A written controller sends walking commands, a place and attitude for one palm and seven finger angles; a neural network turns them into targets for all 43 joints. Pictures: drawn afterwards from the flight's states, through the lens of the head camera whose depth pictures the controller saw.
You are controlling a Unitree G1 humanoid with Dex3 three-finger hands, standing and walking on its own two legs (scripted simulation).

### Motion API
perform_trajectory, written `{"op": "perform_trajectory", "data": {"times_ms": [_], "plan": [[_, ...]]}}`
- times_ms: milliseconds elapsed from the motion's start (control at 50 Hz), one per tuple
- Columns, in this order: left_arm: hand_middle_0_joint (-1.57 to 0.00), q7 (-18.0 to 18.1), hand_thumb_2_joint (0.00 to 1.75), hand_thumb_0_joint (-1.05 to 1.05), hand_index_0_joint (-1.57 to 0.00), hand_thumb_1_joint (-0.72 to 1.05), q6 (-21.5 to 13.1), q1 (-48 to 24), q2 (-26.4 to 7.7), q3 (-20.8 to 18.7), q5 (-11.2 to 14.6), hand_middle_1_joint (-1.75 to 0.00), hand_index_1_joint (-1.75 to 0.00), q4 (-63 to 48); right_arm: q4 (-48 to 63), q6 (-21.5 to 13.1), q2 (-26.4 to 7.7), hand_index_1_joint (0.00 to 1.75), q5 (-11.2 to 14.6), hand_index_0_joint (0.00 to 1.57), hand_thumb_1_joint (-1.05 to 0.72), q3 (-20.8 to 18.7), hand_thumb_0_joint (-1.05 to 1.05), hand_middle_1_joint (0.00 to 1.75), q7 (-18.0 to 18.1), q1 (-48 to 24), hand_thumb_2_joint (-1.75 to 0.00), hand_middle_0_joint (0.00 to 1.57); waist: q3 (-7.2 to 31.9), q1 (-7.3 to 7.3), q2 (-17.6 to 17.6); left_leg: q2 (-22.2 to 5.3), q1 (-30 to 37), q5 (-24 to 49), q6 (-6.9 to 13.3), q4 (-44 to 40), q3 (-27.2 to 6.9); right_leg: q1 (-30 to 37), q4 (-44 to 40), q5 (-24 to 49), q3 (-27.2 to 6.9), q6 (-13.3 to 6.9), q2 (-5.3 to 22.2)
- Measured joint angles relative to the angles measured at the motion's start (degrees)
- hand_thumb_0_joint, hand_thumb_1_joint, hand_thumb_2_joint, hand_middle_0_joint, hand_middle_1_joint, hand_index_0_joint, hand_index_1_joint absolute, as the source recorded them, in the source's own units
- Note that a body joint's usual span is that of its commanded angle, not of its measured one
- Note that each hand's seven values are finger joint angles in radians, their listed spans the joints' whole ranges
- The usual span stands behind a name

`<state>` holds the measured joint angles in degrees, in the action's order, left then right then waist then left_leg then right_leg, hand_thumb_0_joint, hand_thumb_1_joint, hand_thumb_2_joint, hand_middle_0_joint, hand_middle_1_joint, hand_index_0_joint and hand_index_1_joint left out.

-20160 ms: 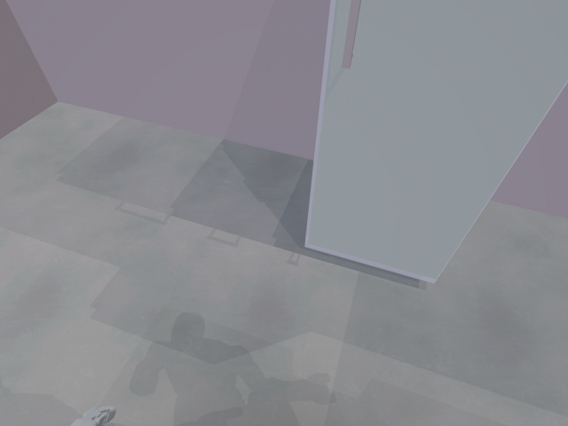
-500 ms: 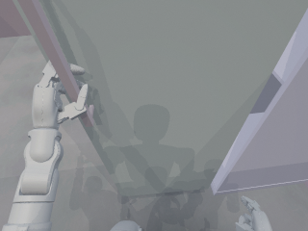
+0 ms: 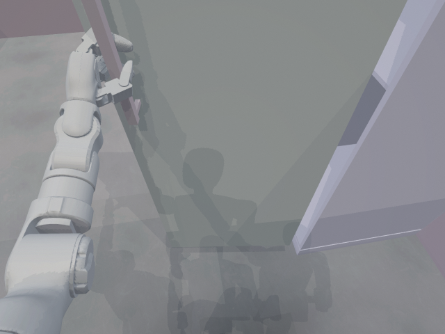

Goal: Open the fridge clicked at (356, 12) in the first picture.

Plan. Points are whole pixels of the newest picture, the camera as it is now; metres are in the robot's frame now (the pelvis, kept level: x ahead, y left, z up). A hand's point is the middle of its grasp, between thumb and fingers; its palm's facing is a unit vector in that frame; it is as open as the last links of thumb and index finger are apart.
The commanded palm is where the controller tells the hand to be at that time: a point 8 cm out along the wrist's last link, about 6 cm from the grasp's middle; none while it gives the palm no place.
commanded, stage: stop walking and hold the door back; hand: left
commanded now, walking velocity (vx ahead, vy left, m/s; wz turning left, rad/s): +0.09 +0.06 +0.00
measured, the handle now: (109, 35) +0.50 +0.21 +0.27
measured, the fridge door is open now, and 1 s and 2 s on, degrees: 81 81 82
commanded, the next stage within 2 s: loosen the grip on the handle in 0.70 s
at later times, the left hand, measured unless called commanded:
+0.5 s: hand (125, 82) +0.47 +0.19 +0.21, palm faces +0.10 -0.97 -0.20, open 6.1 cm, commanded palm +0.43 +0.27 +0.19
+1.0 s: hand (124, 88) +0.45 +0.19 +0.20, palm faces +0.12 -0.97 -0.20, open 8.1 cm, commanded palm +0.41 +0.23 +0.20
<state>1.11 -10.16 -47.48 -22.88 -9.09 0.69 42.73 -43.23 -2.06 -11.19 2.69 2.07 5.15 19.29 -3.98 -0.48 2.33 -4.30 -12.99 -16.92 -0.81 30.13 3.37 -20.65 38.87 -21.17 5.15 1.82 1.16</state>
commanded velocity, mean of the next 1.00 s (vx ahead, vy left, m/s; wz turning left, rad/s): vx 0.00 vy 0.02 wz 0.00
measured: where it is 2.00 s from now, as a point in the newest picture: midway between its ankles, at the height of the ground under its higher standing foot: outside the picture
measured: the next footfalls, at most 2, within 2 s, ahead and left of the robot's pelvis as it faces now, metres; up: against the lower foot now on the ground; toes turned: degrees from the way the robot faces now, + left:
right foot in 0.02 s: +0.06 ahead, -0.12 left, +0.00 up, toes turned -8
left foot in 0.36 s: +0.12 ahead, +0.15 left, +0.00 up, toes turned -1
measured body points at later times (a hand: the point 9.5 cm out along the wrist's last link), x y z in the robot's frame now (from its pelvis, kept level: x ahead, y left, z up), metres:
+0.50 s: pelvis +0.04 +0.04 -0.01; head +0.07 +0.05 +0.44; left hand +0.45 +0.24 +0.22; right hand +0.14 -0.24 -0.09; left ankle +0.08 +0.15 -0.74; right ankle +0.02 -0.11 -0.73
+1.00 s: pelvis +0.02 +0.03 -0.01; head +0.02 +0.03 +0.44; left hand +0.44 +0.24 +0.21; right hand +0.12 -0.24 -0.10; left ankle +0.08 +0.15 -0.74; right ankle +0.02 -0.11 -0.74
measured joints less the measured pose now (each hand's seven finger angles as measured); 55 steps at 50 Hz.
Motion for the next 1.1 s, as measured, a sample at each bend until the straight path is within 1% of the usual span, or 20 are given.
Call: {"op": "perform_trajectory", "data": {"times_ms": [20, 40, 80, 120, 160, 200, 240, 340, 380, 440, 500, 560, 620, 700, 800, 840, 900, 960, 1020, 1100], "plan": [[-0.46, -0.2, 0.83, -0.08, -0.4, 0.63, 0.27, -0.94, -0.92, -0.48, -0.03, -1.4, -1.4, 0.96, -0.1, -0.04, -0.18, 0.3, 0.05, 0.21, -0.92, 0.13, 0.01, 0.3, 0.0, 0.55, -0.9, 0.2, 0.13, -0.01, -0.31, -0.02, -1.33, -1.45, -0.38, 2.78, 0.22, 2.84, -4.83, 1.06, -0.11, -0.5, 0.19], [-0.46, -0.19, 0.83, -0.09, -0.39, 0.63, 0.47, -1.71, -1.83, -1.51, -0.21, -1.4, -1.4, 1.53, -0.38, 0.07, -0.64, 0.3, 0.13, 0.21, -0.93, 0.13, 0.01, 0.3, -0.13, 0.26, -0.9, 0.2, -0.18, -0.17, -0.25, -0.35, -3.41, -3.0, -0.02, 7.2, 0.36, 3.38, -6.9, 5.74, -0.06, -2.13, 0.08], [-0.46, 0.01, 0.83, -0.09, -0.39, 0.64, 0.24, -1.72, -2.69, -4.71, -0.25, -1.4, -1.4, 1.9, -1.59, 0.59, -2.12, 0.3, 0.12, 0.21, -0.92, -0.79, 0.01, 0.3, -0.07, -2.19, -0.9, 0.2, -2.33, -1.88, 0.94, 0.58, -8.49, -8.17, 0.46, 20.72, -2.61, 2.96, -4.42, 6.51, 0.0, -3.35, -0.4], [-0.46, 0.04, 0.83, -0.09, -0.39, 0.66, 0.51, -0.35, -3.06, -7.22, -0.35, -1.4, -1.4, 1.32, -1.86, 0.08, -3.5, 0.3, 0.06, 0.21, -0.92, -1.84, 0.01, 0.3, 0.06, -3.67, -0.9, 0.2, -3.4, -3.59, 0.98, 2.12, -12.47, -9.28, 0.24, 29.69, -3.6, 3.93, -4.63, 5.58, -0.58, -3.0, 0.17], [-0.46, -0.32, 0.82, -0.1, -0.4, 0.67, 0.55, 1.2, -3.33, -8.87, -0.29, -1.4, -1.4, 0.73, -1.51, -0.78, -4.75, 0.3, -0.07, 0.21, -0.92, -2.13, 0.01, 0.3, 0.37, -4.52, -0.9, 0.2, -3.73, -4.66, 0.17, 2.65, -14.59, -7.87, 0.02, 32.08, -3.06, 5.21, -6.14, 5.81, -1.53, -2.41, 1.06], [-0.46, -0.79, 0.81, -0.1, -0.41, 0.67, 0.12, 2.67, -3.48, -10.07, -0.19, -1.4, -1.4, 0.16, -0.76, -1.31, -5.77, 0.29, -0.42, 0.21, -0.91, -2.06, 0.01, 0.3, 0.64, -5.18, -0.9, 0.2, -3.63, -5.38, -0.93, 2.42, -14.91, -5.57, -0.02, 29.01, -2.15, 6.32, -7.79, 6.56, -2.47, -1.9, 1.92], [-0.46, -1.05, 0.8, -0.09, -0.42, 0.66, -0.11, 4.07, -3.44, -10.73, -0.16, -1.4, -1.4, -1.11, 0.37, -1.69, -6.56, 0.29, -0.77, 0.21, -0.91, -2.04, 0.01, 0.3, 0.73, -5.6, -0.9, 0.2, -3.27, -5.79, -1.95, 1.96, -13.63, -3.27, 0.02, 22.58, -1.29, 7.03, -8.8, 6.94, -3.3, -1.47, 2.5], [-0.46, -0.8, 0.78, -0.07, -0.42, 0.65, -0.01, 9.72, -1.91, -10.24, 0.47, -1.4, -1.39, -10.05, 3.59, -2.1, -8.22, 0.29, -1.3, 0.2, -0.91, -2.87, 0.01, 0.3, 0.51, -6.24, -0.9, 0.2, -1.91, -6.63, -1.72, 1.36, -6.28, 5.84, -0.06, 4.97, -0.39, 7.49, -7.89, 5.53, -4.21, 0.04, 1.93], [-0.46, -0.65, 0.78, -0.08, -0.4, 0.64, -0.25, 12.04, -1.28, -9.04, 0.69, -1.4, -1.37, -14.2, 4.09, -2.0, -7.84, 0.29, -1.25, 0.2, -0.91, -3.51, 0.01, 0.3, 0.42, -6.66, -0.9, 0.2, -1.04, -6.97, -1.58, 1.27, -4.13, 3.95, 0.38, 1.6, -0.26, 6.88, -6.3, 4.17, -4.28, 0.8, 1.65], [-0.46, -0.68, 0.77, -0.09, -0.37, 0.65, -0.51, 15.46, -0.75, -7.5, 0.83, -1.4, -1.35, -20.79, 5.53, -1.35, -5.3, 0.29, -1.02, 0.2, -0.91, -3.19, 0.01, 0.3, -0.39, -7.32, -0.9, 0.2, -0.52, -5.5, -3.3, 1.4, -4.66, 2.87, 0.99, 2.35, 1.34, 6.16, -6.57, 5.45, -5.45, 0.94, 2.02], [-0.46, -0.63, 0.76, -0.11, -0.34, 0.65, -1.1, 18.91, -0.5, -6.97, 1.01, -1.4, -1.34, -26.81, 7.35, -1.5, -2.69, 0.29, -1.43, 0.2, -0.9, -1.88, 0.01, 0.3, -1.34, -8.18, -0.9, 0.2, -0.78, -4.37, -3.23, 0.43, -5.35, 2.69, 1.15, 2.91, 2.13, 5.54, -6.9, 5.34, -4.45, -0.01, 1.63], [-0.46, -0.43, 0.76, -0.12, -0.32, 0.64, -1.57, 21.68, -0.16, -6.7, 1.38, -1.4, -1.34, -31.18, 8.18, -1.22, -0.43, 0.29, -1.55, 0.2, -0.9, -0.33, 0.01, 0.3, -2.01, -9.18, -0.9, 0.2, -1.07, -3.38, -2.52, -0.56, -6.15, 1.99, 0.81, 3.97, 2.22, 5.97, -8.71, 5.45, -4.01, 1.07, 0.98], [-0.46, -0.16, 0.75, -0.13, -0.32, 0.63, -1.77, 23.48, 0.02, -5.97, 1.7, -1.4, -1.33, -33.44, 8.04, -0.58, 1.01, 0.29, -1.43, 0.21, -0.9, 0.76, 0.01, 0.3, -1.97, -10.02, -0.9, 0.2, -1.02, -2.76, -2.0, -0.66, -6.33, 2.01, 0.51, 3.97, 2.04, 5.8, -8.63, 5.66, -3.84, 0.85, 0.86], [-0.46, 0.19, 0.76, -0.14, -0.33, 0.62, -1.84, 24.0, 0.09, -4.57, 1.91, -1.4, -1.34, -33.02, 7.07, 0.3, 1.44, 0.3, -1.41, 0.21, -0.9, 1.4, 0.01, 0.3, -1.41, -10.67, -0.9, 0.2, -0.44, -2.0, -1.91, -0.28, -5.86, 2.36, 0.49, 3.41, 2.12, 5.8, -8.13, 5.33, -3.88, 0.78, 1.22], [-0.47, 0.23, 0.77, -0.14, -0.35, 0.61, -2.46, 21.59, -0.03, -3.27, 1.85, -1.4, -1.34, -27.79, 5.84, 1.12, 0.15, 0.3, -1.33, 0.21, -0.9, 1.1, 0.01, 0.3, -0.58, -10.53, -0.9, 0.2, 0.67, -1.53, -1.69, -0.35, -5.78, 2.92, 0.52, 2.94, 2.01, 5.95, -8.64, 5.86, -3.76, 0.74, 1.11], [-0.49, -2.33, 0.77, -0.15, -0.35, 0.59, -2.69, 15.53, 0.19, -2.94, -0.86, -1.4, -1.35, -21.92, 5.08, -0.66, -0.07, 0.3, -2.01, 0.21, -0.9, -0.7, 0.01, 0.3, -1.42, -9.53, -0.9, 0.2, 0.05, -0.16, -2.69, -0.2, -5.83, 3.54, 0.5, 2.6, 1.79, 5.79, -8.48, 6.22, -3.52, 0.33, 1.19], [-0.5, -4.28, 0.76, -0.13, -0.36, 0.56, -0.45, 10.35, 1.08, -3.78, -1.08, -1.4, -1.36, -14.63, 4.82, -3.6, -1.02, 0.3, -1.51, 0.21, -0.9, -1.37, 0.01, 0.3, -3.07, -6.76, -0.9, 0.2, 2.72, -0.5, -4.4, 0.95, -7.19, 5.49, 0.13, 0.97, 1.05, 3.64, -7.3, 6.03, -2.73, -0.39, 2.22], [-0.49, -3.21, 0.72, -0.09, -0.32, 0.48, -1.01, 12.28, 1.19, -5.66, -0.9, -1.4, -1.32, -12.42, 5.45, -4.93, -2.74, 0.3, -2.12, 0.21, -0.9, -2.13, 0.01, 0.3, -3.32, -4.95, -0.9, 0.2, 4.82, -1.65, -3.13, 0.6, -7.56, 5.25, 0.19, 1.32, 1.57, 2.9, -6.87, 6.05, -3.31, -0.29, 1.93], [-0.48, -1.46, 0.63, -0.06, -0.3, 0.32, -4.81, 14.27, 1.51, -6.4, -1.07, -1.4, -1.32, -11.14, 5.57, -5.36, -3.95, 0.3, -2.32, 0.21, -0.9, -2.91, 0.01, 0.3, -3.63, -3.09, -0.9, 0.2, 5.76, -2.18, -2.35, 0.44, -8.34, 4.56, 0.19, 2.61, 1.76, 1.78, -5.08, 5.23, -3.59, -0.33, 1.87], [-0.46, -0.92, 0.47, -0.02, -0.3, 0.0, -11.16, 15.9, 1.11, -6.47, -1.66, -1.39, -1.33, -11.44, 4.69, -4.71, -4.29, 0.29, -2.3, 0.2, -0.9, -2.8, 0.01, 0.3, -3.54, -1.35, -0.9, 0.2, 5.35, -1.97, -2.99, 0.17, -9.53, 3.76, -0.07, 4.31, 1.45, 0.27, -2.58, 3.94, -3.51, -0.72, 1.63]]}}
